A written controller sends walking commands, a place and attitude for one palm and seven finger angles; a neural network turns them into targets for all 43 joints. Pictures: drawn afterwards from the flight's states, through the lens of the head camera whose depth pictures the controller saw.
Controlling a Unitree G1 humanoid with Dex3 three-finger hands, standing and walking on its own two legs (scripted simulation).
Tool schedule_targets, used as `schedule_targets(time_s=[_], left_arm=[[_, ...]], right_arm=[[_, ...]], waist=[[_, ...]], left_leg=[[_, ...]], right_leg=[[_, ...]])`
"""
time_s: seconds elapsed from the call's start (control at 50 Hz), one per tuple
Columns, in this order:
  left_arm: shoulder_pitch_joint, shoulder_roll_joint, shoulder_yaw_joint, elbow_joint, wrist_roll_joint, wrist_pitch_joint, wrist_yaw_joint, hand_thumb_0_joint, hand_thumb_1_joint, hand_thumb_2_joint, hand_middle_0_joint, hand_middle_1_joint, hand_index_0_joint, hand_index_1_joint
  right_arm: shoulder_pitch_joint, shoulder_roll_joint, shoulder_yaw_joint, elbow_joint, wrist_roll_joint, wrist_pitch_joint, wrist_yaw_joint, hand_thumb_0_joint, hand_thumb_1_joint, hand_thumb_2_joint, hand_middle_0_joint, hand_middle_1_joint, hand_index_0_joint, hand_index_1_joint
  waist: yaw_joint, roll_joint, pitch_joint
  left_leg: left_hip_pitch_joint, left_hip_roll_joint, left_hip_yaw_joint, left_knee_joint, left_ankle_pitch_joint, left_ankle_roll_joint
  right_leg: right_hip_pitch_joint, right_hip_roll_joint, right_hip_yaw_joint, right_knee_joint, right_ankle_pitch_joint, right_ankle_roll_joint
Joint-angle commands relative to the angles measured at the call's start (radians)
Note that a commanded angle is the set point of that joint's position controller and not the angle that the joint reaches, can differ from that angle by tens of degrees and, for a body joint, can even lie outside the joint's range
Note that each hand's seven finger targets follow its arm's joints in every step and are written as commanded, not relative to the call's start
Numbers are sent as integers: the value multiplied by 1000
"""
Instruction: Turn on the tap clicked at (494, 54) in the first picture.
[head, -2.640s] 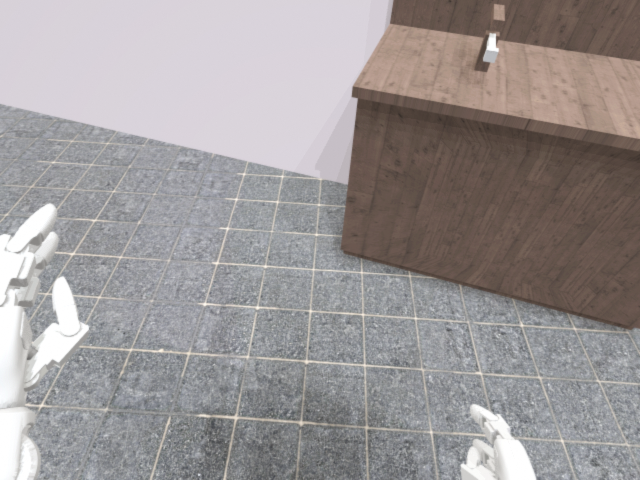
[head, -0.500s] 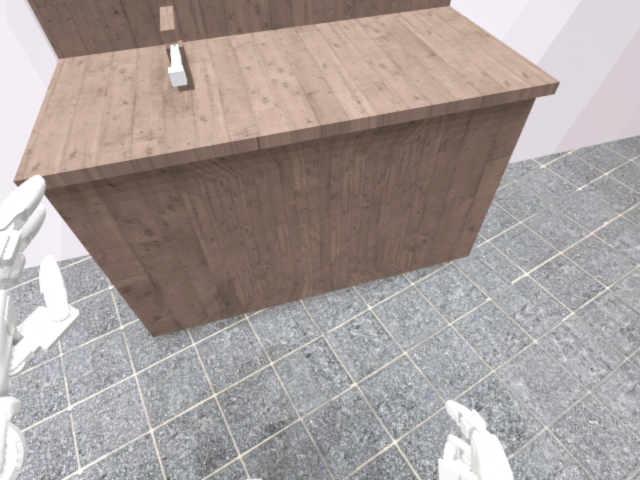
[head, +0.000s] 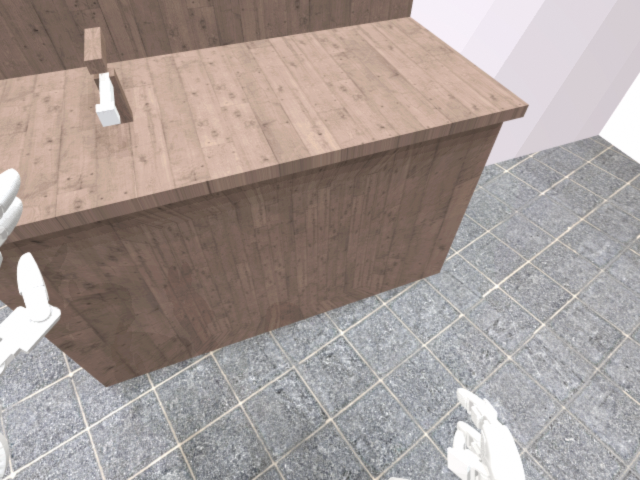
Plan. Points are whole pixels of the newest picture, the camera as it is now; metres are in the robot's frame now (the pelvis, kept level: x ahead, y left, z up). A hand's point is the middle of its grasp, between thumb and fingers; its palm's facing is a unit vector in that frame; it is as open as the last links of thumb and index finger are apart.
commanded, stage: take the last steps up to it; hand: left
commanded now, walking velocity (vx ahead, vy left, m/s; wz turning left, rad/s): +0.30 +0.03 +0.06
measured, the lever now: (108, 114) +0.64 +0.38 +0.11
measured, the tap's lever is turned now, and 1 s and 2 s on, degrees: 0 0 0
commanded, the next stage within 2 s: come to a stop and stand still in 1.00 s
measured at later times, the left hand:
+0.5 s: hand (112, 215) +0.33 +0.23 +0.19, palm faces +0.44 -0.81 -0.38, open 7.4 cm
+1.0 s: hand (156, 175) +0.40 +0.21 +0.18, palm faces +0.43 -0.81 -0.40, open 7.4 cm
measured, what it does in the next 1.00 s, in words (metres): walks ahead: right foot, then left foot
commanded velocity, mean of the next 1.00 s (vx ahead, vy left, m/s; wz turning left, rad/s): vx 0.23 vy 0.05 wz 0.02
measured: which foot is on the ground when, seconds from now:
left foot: down 0.00-0.08, up 0.10-0.36, down 0.38-0.68, up 0.70-0.98, down 1.00-1.00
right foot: up 0.00-0.04, down 0.06-0.40, up 0.42-0.64, down 0.66-1.00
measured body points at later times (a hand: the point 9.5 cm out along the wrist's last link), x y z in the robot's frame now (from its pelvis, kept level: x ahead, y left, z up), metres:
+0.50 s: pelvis +0.11 -0.02 -0.01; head +0.12 -0.01 +0.44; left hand +0.30 +0.27 +0.21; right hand +0.29 -0.26 -0.08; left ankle +0.17 +0.10 -0.73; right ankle +0.07 -0.13 -0.68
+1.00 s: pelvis +0.20 -0.03 -0.01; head +0.22 -0.03 +0.44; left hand +0.37 +0.25 +0.20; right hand +0.37 -0.29 -0.09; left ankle +0.25 +0.08 -0.74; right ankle +0.18 -0.15 -0.73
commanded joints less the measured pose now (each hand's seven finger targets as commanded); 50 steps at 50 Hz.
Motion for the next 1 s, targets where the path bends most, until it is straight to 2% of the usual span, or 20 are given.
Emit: schedule_targets(time_s=[0.0, 0.02, 0.06, 0.08, 0.14, 0.2, 0.32, 0.34, 0.38, 0.4, 0.44, 0.5, 0.6, 0.62, 0.66, 0.68, 0.8, 0.92, 0.96, 0.98], left_arm=[[-25, 113, 92, -114, 2, -33, 25, 0, 900, 900, -200, -300, -200, -300], [-53, 115, 85, -99, 7, -27, 26, 0, 900, 900, -200, -300, -200, -300], [-105, 173, 100, -93, 15, -17, 33, 0, 900, 900, -200, -300, -200, -300], [-137, 179, 112, -79, 5, -13, 32, 0, 900, 900, -200, -300, -200, -300], [-175, 175, 101, -137, 16, -40, 24, 0, 900, 900, -200, -300, -200, -300], [-129, 148, 84, -149, 24, -59, 29, 0, 900, 900, -200, -300, -200, -300], [-96, 144, 90, -217, 8, -56, 48, 0, 900, 900, -200, -300, -200, -300], [-101, 135, 80, -222, 6, -60, 46, 0, 900, 900, -200, -300, -200, -300], [-137, 135, 81, -223, 1, -76, 45, 0, 900, 900, -200, -300, -200, -300], [-105, 174, 106, -133, 4, -73, 38, 0, 900, 900, -200, -300, -200, -300], [-126, 164, 101, -175, 3, -73, 21, 0, 900, 900, -200, -300, -200, -300], [-44, 108, 69, -193, 1, -62, 14, 0, 900, 900, -200, -300, -200, -300], [-47, 107, 70, -143, 5, -30, 24, 0, 900, 900, -200, -300, -200, -300], [-77, 119, 71, -130, 10, -23, 26, 0, 900, 900, -200, -300, -200, -300], [-129, 176, 91, -107, 15, -12, 34, 0, 900, 900, -200, -300, -200, -300], [-161, 182, 105, -93, 4, -6, 32, 0, 900, 900, -200, -300, -200, -300], [-132, 139, 68, -134, 19, -53, 26, 0, 900, 900, -200, -300, -200, -300], [-75, 142, 87, -219, 8, -49, 42, 0, 900, 900, -200, -300, -200, -300], [-72, 142, 87, -223, 6, -55, 42, 0, 900, 900, -200, -300, -200, -300], [-90, 140, 90, -237, 1, -60, 41, 0, 900, 900, -200, -300, -200, -300]], right_arm=[[-41, -167, -63, -113, 11, -39, -25, 0, -900, -900, 200, 300, 200, 300], [-42, -162, -63, -112, 11, -34, -29, 0, -900, -900, 200, 300, 200, 300], [-65, -125, -47, -127, 8, -29, -29, 0, -900, -900, 200, 300, 200, 300], [-93, -157, -55, -110, 1, -42, -26, 0, -900, -900, 200, 300, 200, 300], [-85, -149, -40, -60, 3, -21, -20, 0, -900, -900, 200, 300, 200, 300], [-82, -144, -45, -69, -2, -10, -21, 0, -900, -900, 200, 300, 200, 300], [-56, -144, -65, -120, -7, -19, -27, 0, -900, -900, 200, 300, 200, 300], [-35, -167, -78, -122, 0, -21, -35, 0, -900, -900, 200, 300, 200, 300], [-42, -190, -80, -139, 7, -21, -28, 0, -900, -900, 200, 300, 200, 300], [-64, -172, -62, -124, -6, -24, -29, 0, -900, -900, 200, 300, 200, 300], [-67, -163, -71, -110, 7, -29, -23, 0, -900, -900, 200, 300, 200, 300], [-57, -170, -69, -104, 11, -37, -13, 0, -900, -900, 200, 300, 200, 300], [-52, -166, -57, -108, 13, -38, -24, 0, -900, -900, 200, 300, 200, 300], [-59, -159, -56, -108, 13, -33, -28, 0, -900, -900, 200, 300, 200, 300], [-67, -123, -42, -116, 6, -23, -30, 0, -900, -900, 200, 300, 200, 300], [-99, -153, -49, -108, -2, -39, -27, 0, -900, -900, 200, 300, 200, 300], [-89, -138, -36, -69, -2, -12, -22, 0, -900, -900, 200, 300, 200, 300], [-60, -144, -58, -117, -7, -12, -22, 0, -900, -900, 200, 300, 200, 300], [-49, -175, -75, -130, 4, -10, -34, 0, -900, -900, 200, 300, 200, 300], [-51, -194, -81, -138, 11, -9, -31, 0, -900, -900, 200, 300, 200, 300]], waist=[[24, 148, -138], [26, 73, -139], [37, -325, -91], [53, -328, -84], [27, -143, -107], [24, -143, -118], [30, -103, -156], [11, 10, -169], [12, 317, -188], [10, 316, -167], [17, 207, -116], [27, 203, -128], [31, 164, -141], [31, 97, -136], [32, -292, -88], [55, -319, -72], [27, -142, -127], [33, -128, -179], [21, 71, -179], [25, 228, -203]], left_leg=[[-49, 136, -116, -122, -205, 106], [-102, 97, -77, -12, -259, 80], [-389, -91, -11, 459, -356, 12], [-439, -65, -130, 600, -300, 8], [-438, -15, -179, 651, -183, -15], [-283, -12, -121, 386, -132, -2], [64, -96, 17, -54, 61, 15], [173, -63, -36, -106, 68, 32], [347, 247, -542, -229, 210, 204], [266, 305, -634, -287, 61, 246], [219, 271, -539, -253, 40, 264], [73, 183, -289, -251, 33, 203], [-52, 116, -163, -144, -177, 119], [-106, 85, -130, -57, -246, 93], [-335, -100, -30, 374, -341, 15], [-388, -89, -125, 534, -286, 8], [-251, -45, -118, 374, -125, -9], [41, -107, -6, -52, 51, 6], [205, 4, -149, -149, 116, 60], [299, 161, -364, -165, 261, 144]], right_leg=[[235, 52, -89, -253, 88, 12], [293, 30, -41, -316, 68, -3], [365, -290, 538, -557, -12, -176], [360, -341, 639, -588, 16, -222], [393, -306, 376, -505, 331, -218], [336, -251, 177, -462, 517, -179], [277, -160, 107, -347, 323, -121], [209, -132, 77, -214, 285, -92], [-119, 49, 13, 203, -196, -11], [-167, 30, 87, 342, -212, -20], [-228, -19, 120, 327, -139, -10], [-55, -14, 42, 123, -33, 2], [226, 49, -66, -246, 65, 15], [283, 25, -24, -320, 64, 3], [311, -277, 509, -567, -59, -151], [298, -338, 625, -608, -25, -198], [332, -243, 178, -452, 621, -162], [298, -178, 120, -366, 379, -115], [152, -91, 75, -166, 242, -53], [2, 3, 11, -5, 12, -8]])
